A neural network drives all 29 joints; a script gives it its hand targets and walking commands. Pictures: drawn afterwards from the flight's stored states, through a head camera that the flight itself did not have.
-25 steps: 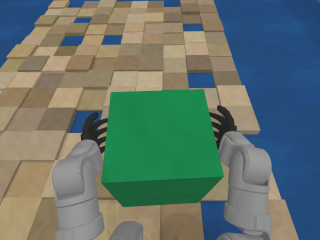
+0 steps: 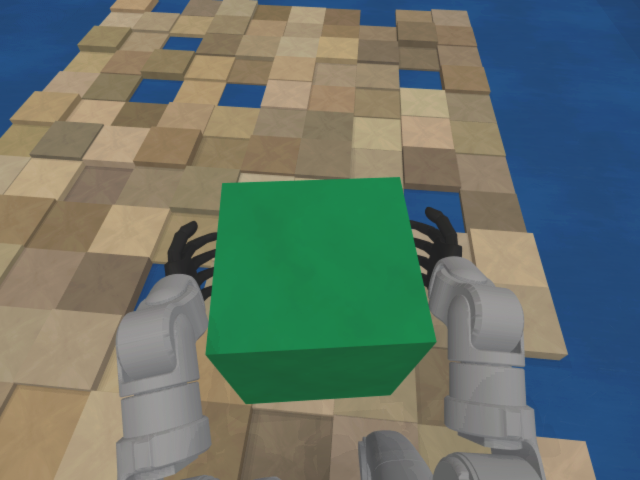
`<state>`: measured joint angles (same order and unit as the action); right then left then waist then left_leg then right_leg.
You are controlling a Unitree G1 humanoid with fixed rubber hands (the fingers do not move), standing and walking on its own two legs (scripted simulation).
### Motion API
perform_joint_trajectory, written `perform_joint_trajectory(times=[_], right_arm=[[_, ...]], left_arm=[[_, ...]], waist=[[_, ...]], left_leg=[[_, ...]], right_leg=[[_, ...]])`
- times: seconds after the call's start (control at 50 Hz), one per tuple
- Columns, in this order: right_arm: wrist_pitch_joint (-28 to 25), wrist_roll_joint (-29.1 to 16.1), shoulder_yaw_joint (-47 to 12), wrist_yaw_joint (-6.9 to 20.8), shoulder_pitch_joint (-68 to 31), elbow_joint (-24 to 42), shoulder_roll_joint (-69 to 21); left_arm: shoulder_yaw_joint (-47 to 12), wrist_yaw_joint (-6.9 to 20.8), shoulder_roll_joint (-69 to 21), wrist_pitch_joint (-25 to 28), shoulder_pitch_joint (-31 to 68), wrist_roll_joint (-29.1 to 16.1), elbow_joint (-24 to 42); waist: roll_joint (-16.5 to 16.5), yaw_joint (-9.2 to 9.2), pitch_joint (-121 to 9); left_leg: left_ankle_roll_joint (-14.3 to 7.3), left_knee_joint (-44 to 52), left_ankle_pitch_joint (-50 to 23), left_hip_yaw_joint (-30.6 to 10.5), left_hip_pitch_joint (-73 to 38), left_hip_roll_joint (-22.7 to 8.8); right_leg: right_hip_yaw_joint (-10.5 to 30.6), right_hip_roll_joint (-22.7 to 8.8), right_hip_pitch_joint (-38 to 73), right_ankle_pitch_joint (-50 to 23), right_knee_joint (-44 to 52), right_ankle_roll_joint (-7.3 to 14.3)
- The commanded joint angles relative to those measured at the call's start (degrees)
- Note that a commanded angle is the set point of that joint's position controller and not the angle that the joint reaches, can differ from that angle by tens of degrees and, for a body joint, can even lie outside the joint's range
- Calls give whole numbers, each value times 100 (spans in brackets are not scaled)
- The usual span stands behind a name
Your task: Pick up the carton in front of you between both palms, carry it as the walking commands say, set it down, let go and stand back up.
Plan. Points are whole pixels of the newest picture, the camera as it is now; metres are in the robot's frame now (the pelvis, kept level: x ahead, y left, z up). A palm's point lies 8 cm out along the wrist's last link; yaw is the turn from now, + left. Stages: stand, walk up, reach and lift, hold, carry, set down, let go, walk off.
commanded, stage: carry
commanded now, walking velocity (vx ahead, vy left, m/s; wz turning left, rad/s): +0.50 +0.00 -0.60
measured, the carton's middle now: (315, 301) +0.32 -0.01 +0.01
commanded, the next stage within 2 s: none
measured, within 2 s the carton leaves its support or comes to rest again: neither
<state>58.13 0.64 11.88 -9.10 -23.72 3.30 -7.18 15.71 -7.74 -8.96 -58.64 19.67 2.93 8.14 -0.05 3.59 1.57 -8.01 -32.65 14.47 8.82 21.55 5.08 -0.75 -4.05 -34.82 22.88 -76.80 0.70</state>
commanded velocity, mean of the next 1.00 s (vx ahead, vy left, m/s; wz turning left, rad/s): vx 0.50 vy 0.00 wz -0.60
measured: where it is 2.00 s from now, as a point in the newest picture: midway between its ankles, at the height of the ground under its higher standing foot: (401, 193)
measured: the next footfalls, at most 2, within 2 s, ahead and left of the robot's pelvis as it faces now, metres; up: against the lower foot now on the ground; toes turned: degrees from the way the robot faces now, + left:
right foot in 0.30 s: +0.38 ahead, -0.14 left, +0.03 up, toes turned -11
left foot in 0.74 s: +0.69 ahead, +0.00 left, +0.01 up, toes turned -18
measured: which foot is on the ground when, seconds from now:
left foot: down 0.00-0.32, up 0.34-0.72, down 0.74-1.00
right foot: up 0.00-0.28, down 0.30-0.76, up 0.78-1.00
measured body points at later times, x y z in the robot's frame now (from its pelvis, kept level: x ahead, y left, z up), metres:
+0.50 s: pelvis +0.32 -0.07 +0.04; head +0.35 -0.08 +0.48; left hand +0.70 +0.03 +0.17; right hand +0.65 -0.27 +0.16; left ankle +0.34 +0.08 -0.61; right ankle +0.34 -0.14 -0.70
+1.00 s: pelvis +0.63 -0.08 +0.03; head +0.68 -0.08 +0.48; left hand +1.01 -0.13 +0.11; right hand +0.84 -0.39 +0.12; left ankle +0.65 +0.02 -0.71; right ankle +0.60 -0.20 -0.63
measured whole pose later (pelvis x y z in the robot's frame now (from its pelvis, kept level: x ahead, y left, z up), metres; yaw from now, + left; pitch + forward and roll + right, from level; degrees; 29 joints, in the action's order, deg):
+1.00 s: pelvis +0.63 -0.08 +0.03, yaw -31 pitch +5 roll -2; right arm 61.3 3.0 16.5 -8.8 -24.0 7.4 -9.9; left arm 15.0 -8.2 -7.0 -63.9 27.5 2.6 5.6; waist 2.0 0.9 -1.5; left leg -1.6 -26.5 12.2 11.3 15.1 -5.6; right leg -4.2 -0.9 -37.8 18.8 -59.8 1.4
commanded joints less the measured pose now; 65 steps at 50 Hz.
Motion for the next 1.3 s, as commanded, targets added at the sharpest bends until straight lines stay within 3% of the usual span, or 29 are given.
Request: perform_joint_trajectory(times=[0.0,0.08,0.18,0.22,0.26,0.28,0.3,0.32,0.34,0.38,0.42,0.5,0.66,0.7,0.72,0.74,0.76,0.78,0.82,0.86,0.9,0.98,1.06,1.14,1.18,1.2,1.22,1.24,1.28], right_arm=[[-159,-1329,-3934,316,-3182,740,-4731],[-81,-974,-3545,175,-2730,868,-4105],[182,-899,-3186,-14,-2754,1218,-3302],[319,-910,-3075,-91,-2827,1260,-3036],[445,-913,-3001,-140,-3038,1323,-2934],[535,-897,-2950,-143,-3145,1320,-2874],[608,-932,-2913,-143,-3273,1320,-2886],[669,-972,-2852,-147,-3302,1235,-2828],[718,-1013,-2813,-151,-3359,1179,-2962],[780,-975,-2735,-140,-3608,1121,-3166],[821,-874,-2740,-110,-3705,968,-3459],[794,-881,-2974,-53,-3989,978,-3794],[847,-1037,-3157,73,-3941,831,-3856],[844,-1035,-3082,108,-3856,703,-3817],[834,-969,-2973,106,-3668,553,-3725],[825,-871,-2799,83,-3470,437,-3550],[776,-747,-2735,13,-3603,297,-3391],[755,-744,-2737,0,-3451,349,-3571],[672,-809,-2835,101,-3662,617,-4009],[531,-967,-3060,253,-3929,780,-4398],[374,-1070,-3243,361,-3977,827,-4564],[223,-1142,-3514,465,-3249,819,-4611],[201,-1215,-3779,558,-2647,1105,-4639],[356,-1293,-4056,644,-1748,1625,-4613],[500,-1384,-4169,691,-1321,1814,-4565],[579,-1444,-4260,710,-1290,1989,-4550],[666,-1481,-4350,737,-1024,2169,-4461],[715,-1541,-4401,750,-1047,2405,-4582],[742,-1679,-4657,872,-1206,2719,-4921]], left_arm=[[-3940,124,-4114,212,3434,-1068,553],[-4151,96,-3843,115,3624,-1327,803],[-3980,-84,-3349,-179,3823,-1509,885],[-3753,-184,-3072,-349,3737,-1425,856],[-3579,-240,-2913,-501,3789,-1385,860],[-3494,-265,-2875,-550,3682,-1324,741],[-3384,-300,-2635,-606,3764,-1221,654],[-3367,-312,-2709,-673,3772,-1329,495],[-3382,-297,-2808,-711,3816,-1434,572],[-3564,-200,-3275,-752,4251,-1681,734],[-3706,-62,-3618,-767,4727,-1873,810],[-3669,66,-3774,-758,4831,-1866,693],[-3487,0,-3607,-832,4345,-1391,284],[-3559,-19,-3692,-824,4449,-1387,225],[-3581,-38,-3684,-828,4466,-1374,173],[-3544,-55,-3680,-852,4375,-1328,91],[-3508,-47,-3712,-868,4324,-1337,102],[-3587,-59,-3821,-850,4600,-1416,190],[-3606,-33,-4234,-766,4770,-1413,143],[-3720,32,-4574,-638,4734,-1396,24],[-3866,78,-4745,-499,4579,-1311,3],[-3950,55,-4719,-322,3701,-1019,-45],[-4049,91,-4620,-295,2898,-850,276],[-4282,190,-4491,-402,1979,-904,904],[-4334,236,-4536,-502,1498,-944,1126],[-4271,270,-4489,-547,1149,-902,1211],[-4192,289,-4472,-571,726,-890,1158],[-4152,326,-4488,-573,691,-880,1284],[-4312,456,-4937,-565,651,-1030,1594]], waist=[[-193,-133,-2630],[-380,-60,-2232],[-824,10,-1919],[-1004,-158,-1988],[-1097,-659,-2462],[-463,-970,-2779],[837,-963,-2892],[1337,-964,-3236],[925,-977,-3149],[2,-834,-2782],[138,-649,-2713],[512,-526,-2573],[808,-812,-2417],[549,-449,-2523],[107,-198,-2872],[-881,-99,-3218],[-2537,-182,-3686],[-1939,-159,-3563],[-798,-45,-2889],[-593,-131,-2514],[-1032,-139,-2614],[-1004,-68,-2438],[-797,-132,-2016],[-1216,-173,-2196],[-907,-397,-2422],[-129,-503,-2614],[936,-496,-2896],[1192,-556,-3177],[596,-487,-2410]], left_leg=[[-811,1206,-1340,-2078,-2341,-1954],[-518,1492,-2014,-1265,-2592,-1825],[-3,1319,-3902,-229,-3091,-1613],[206,861,-5174,135,-2962,-1718],[393,-576,-5916,509,-2336,-1780],[540,-1946,-5288,593,-1330,-1412],[937,-3976,-1265,348,785,-462],[1014,-5409,1331,-633,1943,-14],[840,-5499,1358,-1186,2349,-449],[665,-4555,1025,-1237,2645,-784],[730,-3784,631,-1169,2066,-893],[1031,-2451,416,-926,1894,-943],[1064,295,-1294,-673,887,-683],[1081,1177,-1886,-393,-547,-592],[1062,1044,-1829,-464,-2095,-874],[894,616,-2349,-2026,-3403,-2281],[-69,826,-1772,-4201,-4188,-3296],[-221,831,-930,-4222,-3857,-3250],[-48,1059,-940,-3156,-3064,-2827],[129,1342,-1363,-2205,-2609,-2566],[55,1311,-1850,-1750,-2725,-2572],[130,1353,-2817,-936,-3318,-2512],[540,1474,-3719,166,-3047,-2065],[826,473,-5386,637,-3156,-1798],[992,-1057,-4603,720,-2321,-1718],[1049,-2067,-1689,353,-914,-1559],[1161,-3034,1336,279,640,-891],[1024,-4266,1617,-292,1155,-753],[789,-4211,1145,-903,1357,-1190]], right_leg=[[21,-236,-917,-362,176,50],[-323,-249,-1237,-701,1828,-21],[-993,220,-713,-1594,3498,225],[-1271,538,132,-1622,4062,434],[-1426,892,1817,-1839,4555,653],[-940,1026,3215,-1955,4870,804],[1833,-656,4593,-3700,5071,1717],[3185,-1222,5362,-4509,5188,2362],[2866,-1200,5311,-4536,4994,2252],[2416,-950,4668,-3383,5066,1630],[2015,-733,3724,-2512,5466,1435],[1525,-490,3150,-2640,5607,1535],[1242,-71,3360,-3485,4783,992],[1058,141,2918,-3010,3863,692],[696,426,1921,-2421,2814,518],[324,635,639,-318,1634,302],[100,1034,-747,957,587,171],[298,599,-907,769,-12,229],[246,298,-1028,249,138,224],[118,92,-841,-62,874,136],[-55,162,-782,-140,1261,84],[-289,131,-1252,-800,2151,46],[-939,466,-150,-2236,4127,125],[-1359,1007,1494,-2912,5296,419],[-1305,734,3404,-3428,6145,471],[-388,-273,4866,-4352,5520,416],[1471,-1284,5805,-4199,5579,795],[2186,-1976,5895,-3576,5768,1514],[1510,-1662,4596,-3055,6111,1216]])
